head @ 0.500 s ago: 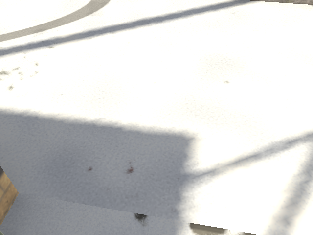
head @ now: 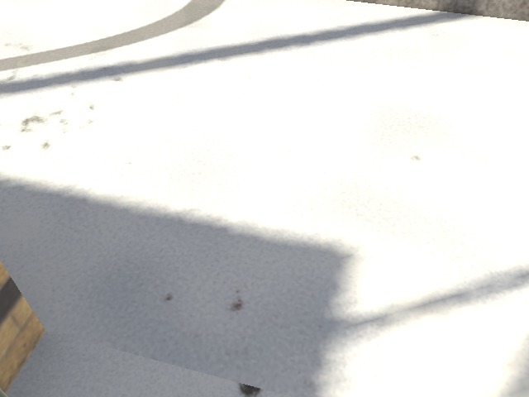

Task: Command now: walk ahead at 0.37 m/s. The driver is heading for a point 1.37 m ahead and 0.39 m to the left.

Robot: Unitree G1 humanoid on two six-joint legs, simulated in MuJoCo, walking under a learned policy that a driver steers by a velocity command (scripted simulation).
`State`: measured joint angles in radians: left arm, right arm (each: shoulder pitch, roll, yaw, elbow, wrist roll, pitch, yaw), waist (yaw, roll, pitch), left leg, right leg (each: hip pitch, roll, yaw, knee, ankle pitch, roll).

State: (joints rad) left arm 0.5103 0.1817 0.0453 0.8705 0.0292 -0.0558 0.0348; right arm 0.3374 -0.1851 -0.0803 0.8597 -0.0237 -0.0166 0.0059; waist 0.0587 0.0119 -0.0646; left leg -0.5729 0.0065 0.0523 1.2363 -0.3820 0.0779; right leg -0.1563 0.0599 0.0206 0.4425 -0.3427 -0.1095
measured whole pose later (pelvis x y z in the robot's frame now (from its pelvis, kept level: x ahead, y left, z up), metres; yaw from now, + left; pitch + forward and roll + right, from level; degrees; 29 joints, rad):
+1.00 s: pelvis +0.59 +0.10 +0.16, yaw +1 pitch +1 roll -1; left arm 0.24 0.21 0.07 0.79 0.03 -0.08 -0.01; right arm 0.36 -0.20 -0.06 0.83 0.00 -0.08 -0.01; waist -0.01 0.02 0.01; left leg -0.39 0.00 -0.01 1.26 -0.33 0.07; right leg -0.30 0.08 -0.11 0.46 -0.20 -0.10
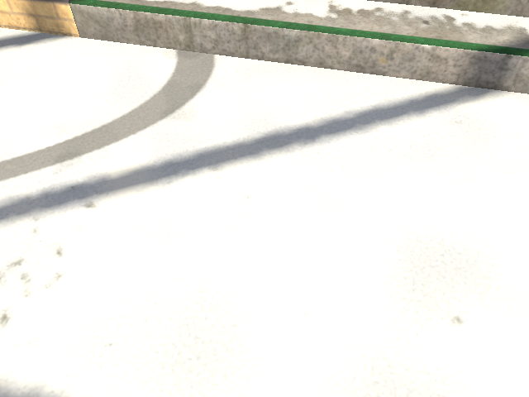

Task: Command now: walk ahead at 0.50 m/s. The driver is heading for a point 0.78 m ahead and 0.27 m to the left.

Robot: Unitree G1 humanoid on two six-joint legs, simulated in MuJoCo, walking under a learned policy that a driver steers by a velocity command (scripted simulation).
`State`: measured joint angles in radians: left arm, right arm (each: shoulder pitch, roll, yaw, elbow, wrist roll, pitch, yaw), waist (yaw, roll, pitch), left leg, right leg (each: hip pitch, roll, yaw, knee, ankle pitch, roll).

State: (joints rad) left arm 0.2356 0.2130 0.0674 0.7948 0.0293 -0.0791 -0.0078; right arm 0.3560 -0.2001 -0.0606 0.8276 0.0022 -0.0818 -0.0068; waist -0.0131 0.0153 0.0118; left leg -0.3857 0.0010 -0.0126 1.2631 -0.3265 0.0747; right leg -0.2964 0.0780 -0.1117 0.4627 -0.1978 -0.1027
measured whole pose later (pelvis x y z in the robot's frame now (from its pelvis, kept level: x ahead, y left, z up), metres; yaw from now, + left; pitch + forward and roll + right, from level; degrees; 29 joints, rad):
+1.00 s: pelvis +0.55 +0.03 +0.00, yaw +14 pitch +1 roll +1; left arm 0.12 0.23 0.03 0.75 0.04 -0.08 0.00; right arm 0.39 -0.27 -0.08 0.86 -0.01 -0.05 0.01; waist -0.06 0.02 0.02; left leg -0.30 -0.06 -0.06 1.03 -0.42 0.09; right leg -0.37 0.00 -0.05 0.53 -0.19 -0.04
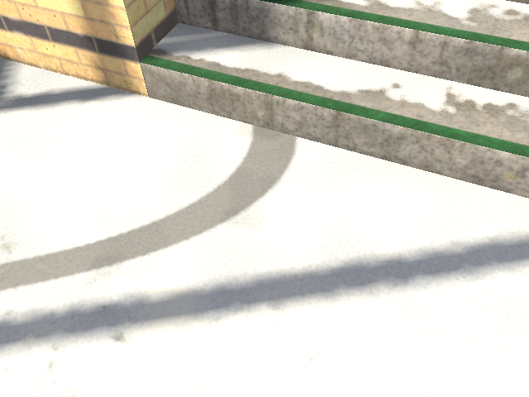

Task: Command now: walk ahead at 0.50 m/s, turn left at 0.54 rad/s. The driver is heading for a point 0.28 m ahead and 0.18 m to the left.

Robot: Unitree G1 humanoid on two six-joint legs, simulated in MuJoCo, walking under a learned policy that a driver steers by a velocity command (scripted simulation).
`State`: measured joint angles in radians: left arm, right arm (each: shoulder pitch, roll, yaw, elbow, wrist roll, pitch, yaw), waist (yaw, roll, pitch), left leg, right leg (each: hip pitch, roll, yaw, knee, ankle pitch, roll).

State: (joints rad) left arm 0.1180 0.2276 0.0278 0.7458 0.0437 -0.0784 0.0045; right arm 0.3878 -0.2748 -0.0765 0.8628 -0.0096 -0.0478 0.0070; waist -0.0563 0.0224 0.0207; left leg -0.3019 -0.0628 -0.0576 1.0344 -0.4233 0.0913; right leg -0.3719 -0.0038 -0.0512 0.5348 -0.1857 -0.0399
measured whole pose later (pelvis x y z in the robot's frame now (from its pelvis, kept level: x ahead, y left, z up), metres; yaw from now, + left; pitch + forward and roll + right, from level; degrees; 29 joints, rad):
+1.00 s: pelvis +0.28 +0.05 +0.01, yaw +15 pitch -1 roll +0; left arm 0.29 0.17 0.00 1.02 0.01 -0.01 0.03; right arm 0.26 -0.19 -0.01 0.99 -0.01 -0.01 -0.02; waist -0.01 0.02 0.00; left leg -0.21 -0.05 0.04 0.38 -0.14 0.07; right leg -0.16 0.00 -0.03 0.41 -0.22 -0.01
